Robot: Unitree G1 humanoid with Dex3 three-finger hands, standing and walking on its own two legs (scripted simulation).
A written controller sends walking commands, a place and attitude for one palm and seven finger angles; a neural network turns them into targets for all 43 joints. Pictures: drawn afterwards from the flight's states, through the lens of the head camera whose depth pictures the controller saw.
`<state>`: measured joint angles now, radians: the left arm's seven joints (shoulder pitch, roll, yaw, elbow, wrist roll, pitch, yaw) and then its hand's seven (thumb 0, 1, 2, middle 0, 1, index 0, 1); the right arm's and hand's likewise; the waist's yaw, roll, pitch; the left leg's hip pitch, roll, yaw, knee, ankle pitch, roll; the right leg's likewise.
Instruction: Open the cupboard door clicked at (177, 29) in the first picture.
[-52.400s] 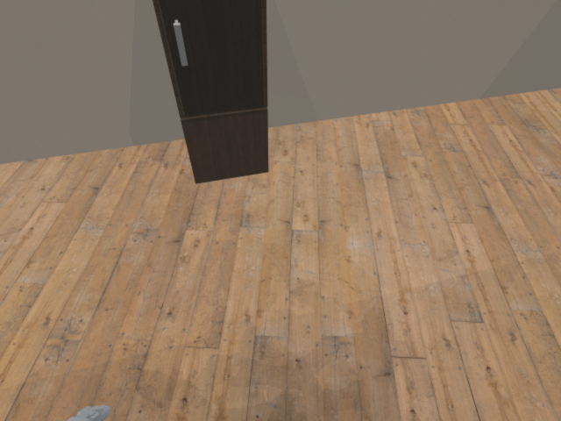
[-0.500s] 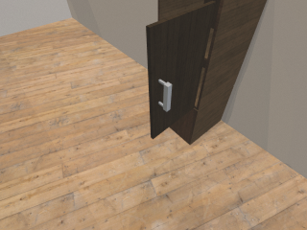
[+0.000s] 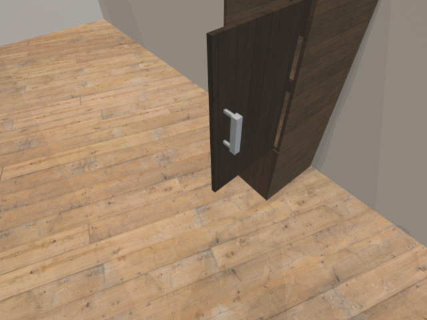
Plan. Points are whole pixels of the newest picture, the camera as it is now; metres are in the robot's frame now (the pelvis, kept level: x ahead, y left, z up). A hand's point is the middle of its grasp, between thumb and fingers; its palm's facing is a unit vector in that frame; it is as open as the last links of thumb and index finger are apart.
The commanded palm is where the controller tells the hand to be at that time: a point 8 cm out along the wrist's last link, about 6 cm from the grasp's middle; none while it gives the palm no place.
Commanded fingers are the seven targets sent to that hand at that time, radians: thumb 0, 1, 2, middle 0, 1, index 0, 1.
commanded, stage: look to check the result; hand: left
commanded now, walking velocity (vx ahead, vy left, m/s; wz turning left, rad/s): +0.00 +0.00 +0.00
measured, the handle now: (230, 131) +0.63 -0.01 -0.04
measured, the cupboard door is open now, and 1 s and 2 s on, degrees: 93 93 93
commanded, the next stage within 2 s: stand and wait in 0.22 s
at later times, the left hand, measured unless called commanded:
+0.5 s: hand out of the picture -0.02 +0.16 -0.17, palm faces +0.05 -0.98 -0.18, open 7.4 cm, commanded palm none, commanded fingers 0.00 0.90 0.90 -0.20 -0.30 -0.20 -0.30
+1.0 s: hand out of the picture -0.01 +0.16 -0.17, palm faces +0.05 -0.98 -0.18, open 7.4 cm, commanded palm none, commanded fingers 0.00 0.90 0.90 -0.20 -0.30 -0.20 -0.30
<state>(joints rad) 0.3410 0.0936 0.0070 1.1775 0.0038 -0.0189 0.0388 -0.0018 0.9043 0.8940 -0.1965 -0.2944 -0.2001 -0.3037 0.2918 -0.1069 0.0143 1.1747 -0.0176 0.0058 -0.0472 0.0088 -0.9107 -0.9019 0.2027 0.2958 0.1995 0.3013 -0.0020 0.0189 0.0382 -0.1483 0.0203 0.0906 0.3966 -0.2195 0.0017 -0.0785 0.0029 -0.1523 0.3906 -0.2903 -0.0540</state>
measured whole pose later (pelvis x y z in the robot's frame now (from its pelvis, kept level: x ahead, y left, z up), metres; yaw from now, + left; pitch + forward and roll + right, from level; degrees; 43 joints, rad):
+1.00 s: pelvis +0.01 +0.00 +0.00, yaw +0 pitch -1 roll +1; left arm 0.31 0.11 0.01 1.16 0.00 -0.02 0.04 0.00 0.90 0.89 -0.20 -0.29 -0.20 -0.30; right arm 0.28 -0.12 0.01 1.17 -0.02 0.00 -0.05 0.01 -0.91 -0.90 0.20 0.30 0.20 0.30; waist 0.00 0.01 0.05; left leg -0.13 0.02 0.09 0.38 -0.23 0.00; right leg -0.06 0.00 -0.15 0.37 -0.29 -0.05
